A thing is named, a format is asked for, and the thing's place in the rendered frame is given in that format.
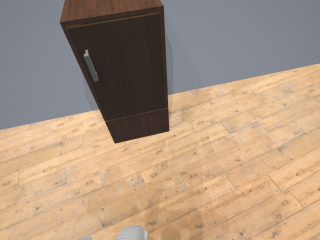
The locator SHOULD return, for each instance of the handle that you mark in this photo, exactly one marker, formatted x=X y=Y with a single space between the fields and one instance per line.
x=90 y=66

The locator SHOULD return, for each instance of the cupboard door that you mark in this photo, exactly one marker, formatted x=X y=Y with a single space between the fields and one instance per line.
x=127 y=56

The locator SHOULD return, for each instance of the robot left thigh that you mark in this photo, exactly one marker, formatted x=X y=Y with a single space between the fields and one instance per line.
x=133 y=232

